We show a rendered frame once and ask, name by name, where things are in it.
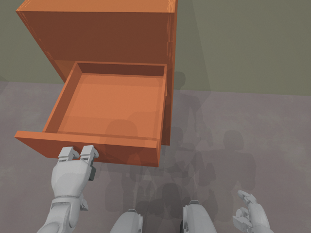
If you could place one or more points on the robot left forearm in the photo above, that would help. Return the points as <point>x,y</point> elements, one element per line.
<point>63,215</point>

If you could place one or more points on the drawer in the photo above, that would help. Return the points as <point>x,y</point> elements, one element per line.
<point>116,107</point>

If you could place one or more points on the right robot thigh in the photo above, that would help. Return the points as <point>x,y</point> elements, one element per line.
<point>197,220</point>

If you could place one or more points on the cabinet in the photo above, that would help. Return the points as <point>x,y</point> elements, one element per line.
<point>119,31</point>

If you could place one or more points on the left robot thigh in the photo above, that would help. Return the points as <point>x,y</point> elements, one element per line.
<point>128,222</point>

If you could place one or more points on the robot right hand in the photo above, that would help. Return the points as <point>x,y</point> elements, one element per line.
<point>255,215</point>

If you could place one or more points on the robot thigh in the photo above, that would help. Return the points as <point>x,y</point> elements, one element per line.
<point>128,222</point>
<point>197,220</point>

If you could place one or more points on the robot left hand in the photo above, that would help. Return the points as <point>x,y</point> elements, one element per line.
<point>69,177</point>

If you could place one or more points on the handle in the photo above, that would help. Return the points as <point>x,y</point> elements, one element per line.
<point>93,171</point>

